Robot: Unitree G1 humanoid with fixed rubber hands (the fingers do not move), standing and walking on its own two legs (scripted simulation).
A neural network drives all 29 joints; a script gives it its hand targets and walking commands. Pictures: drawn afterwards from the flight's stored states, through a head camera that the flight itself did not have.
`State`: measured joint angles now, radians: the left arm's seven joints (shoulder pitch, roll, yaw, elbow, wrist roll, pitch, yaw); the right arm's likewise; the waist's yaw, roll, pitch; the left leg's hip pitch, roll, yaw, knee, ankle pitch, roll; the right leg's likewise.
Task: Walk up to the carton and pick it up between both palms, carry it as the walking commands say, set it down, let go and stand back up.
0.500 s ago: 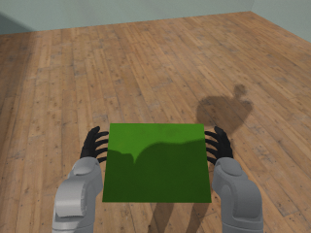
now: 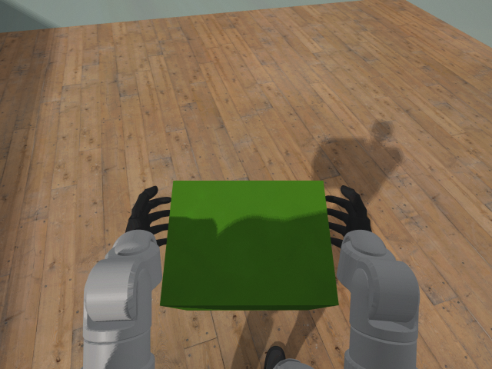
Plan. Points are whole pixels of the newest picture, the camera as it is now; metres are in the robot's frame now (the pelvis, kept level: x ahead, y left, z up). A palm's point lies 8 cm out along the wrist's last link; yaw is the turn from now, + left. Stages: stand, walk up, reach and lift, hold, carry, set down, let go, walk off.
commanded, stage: carry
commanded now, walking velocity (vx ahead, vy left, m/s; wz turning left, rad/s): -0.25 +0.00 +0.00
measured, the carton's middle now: (247, 252) +0.29 -0.01 +0.02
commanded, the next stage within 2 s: none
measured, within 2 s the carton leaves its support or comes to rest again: neither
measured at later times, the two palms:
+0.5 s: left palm out of the picture +0.12 +0.14 +0.11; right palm out of the picture +0.11 -0.16 +0.10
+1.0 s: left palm out of the picture -0.04 +0.21 +0.13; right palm out of the picture -0.04 -0.09 +0.14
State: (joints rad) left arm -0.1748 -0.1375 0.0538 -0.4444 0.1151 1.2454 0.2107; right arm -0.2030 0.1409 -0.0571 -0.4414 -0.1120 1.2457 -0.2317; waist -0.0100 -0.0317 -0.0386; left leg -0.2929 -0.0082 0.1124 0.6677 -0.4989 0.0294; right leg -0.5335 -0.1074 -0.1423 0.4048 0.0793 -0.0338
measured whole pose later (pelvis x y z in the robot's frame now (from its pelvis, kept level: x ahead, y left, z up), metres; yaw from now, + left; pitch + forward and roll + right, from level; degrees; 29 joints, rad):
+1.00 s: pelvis -0.30 +0.06 +0.02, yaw -1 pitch +4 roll -2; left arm -0.14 -0.13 0.02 -0.46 0.12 1.29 0.24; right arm -0.15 0.13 -0.05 -0.43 -0.12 1.25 -0.21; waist 0.01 0.00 -0.12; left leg -0.36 0.03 0.10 0.47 -0.18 0.07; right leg -0.37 -0.02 -0.06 0.74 -0.46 0.04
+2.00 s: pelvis -0.34 +0.05 +0.02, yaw -3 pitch +3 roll -1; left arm -0.12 -0.13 0.03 -0.42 0.12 1.27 0.23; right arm -0.13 0.13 -0.03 -0.41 -0.11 1.26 -0.23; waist -0.01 0.01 -0.13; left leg -0.40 0.03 0.13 0.46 -0.12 0.05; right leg -0.27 -0.04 -0.12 0.51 -0.29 0.00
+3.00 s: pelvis -0.30 +0.01 +0.02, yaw -4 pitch +3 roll +0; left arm -0.14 -0.13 0.07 -0.24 0.14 1.08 0.18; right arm -0.15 0.13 -0.05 -0.23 -0.13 1.09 -0.19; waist -0.01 0.00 -0.11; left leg -0.35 0.06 0.12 0.50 -0.19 0.00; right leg -0.21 -0.01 -0.12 0.51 -0.35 -0.03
